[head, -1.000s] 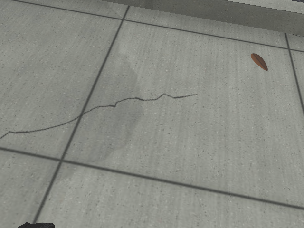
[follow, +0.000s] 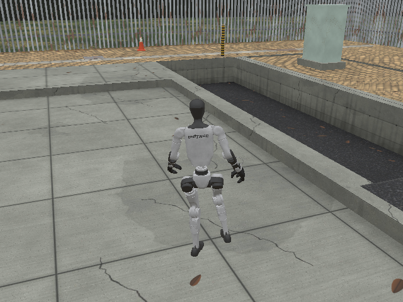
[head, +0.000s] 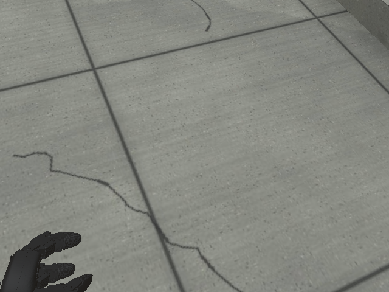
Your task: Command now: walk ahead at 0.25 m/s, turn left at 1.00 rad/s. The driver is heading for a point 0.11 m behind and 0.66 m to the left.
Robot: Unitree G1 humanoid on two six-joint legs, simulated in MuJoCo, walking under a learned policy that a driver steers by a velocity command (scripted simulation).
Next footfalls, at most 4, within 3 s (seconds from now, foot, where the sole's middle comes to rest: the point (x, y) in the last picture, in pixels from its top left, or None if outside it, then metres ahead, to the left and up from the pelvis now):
0.16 right None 0.22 -0.16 -0.77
0.68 left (108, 271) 0.48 0.23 -0.77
1.10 right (59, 161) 0.91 0.46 -0.77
1.54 left None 0.85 0.90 -0.77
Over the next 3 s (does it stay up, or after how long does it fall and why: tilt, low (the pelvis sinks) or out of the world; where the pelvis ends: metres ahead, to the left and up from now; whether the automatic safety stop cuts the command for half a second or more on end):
stays up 0.50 1.28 -0.03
